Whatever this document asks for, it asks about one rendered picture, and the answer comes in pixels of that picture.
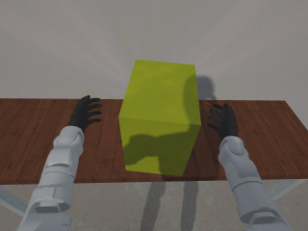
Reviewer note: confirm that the table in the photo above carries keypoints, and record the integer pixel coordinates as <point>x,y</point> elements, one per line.
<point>275,139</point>

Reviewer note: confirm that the robot left forearm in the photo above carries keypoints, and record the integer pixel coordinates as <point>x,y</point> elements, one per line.
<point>54,191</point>

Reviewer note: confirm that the robot right forearm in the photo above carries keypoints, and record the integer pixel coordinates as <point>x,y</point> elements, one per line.
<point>254,205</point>

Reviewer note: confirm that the robot left hand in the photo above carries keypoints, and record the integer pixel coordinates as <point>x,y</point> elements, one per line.
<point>80,116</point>

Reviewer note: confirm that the robot right hand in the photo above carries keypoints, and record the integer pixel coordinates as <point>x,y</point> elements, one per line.
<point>228,123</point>

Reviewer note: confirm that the left robot upper arm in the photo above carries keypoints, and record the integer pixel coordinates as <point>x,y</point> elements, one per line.
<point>47,222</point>

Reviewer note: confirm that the carton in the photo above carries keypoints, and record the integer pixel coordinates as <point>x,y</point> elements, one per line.
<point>159,119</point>

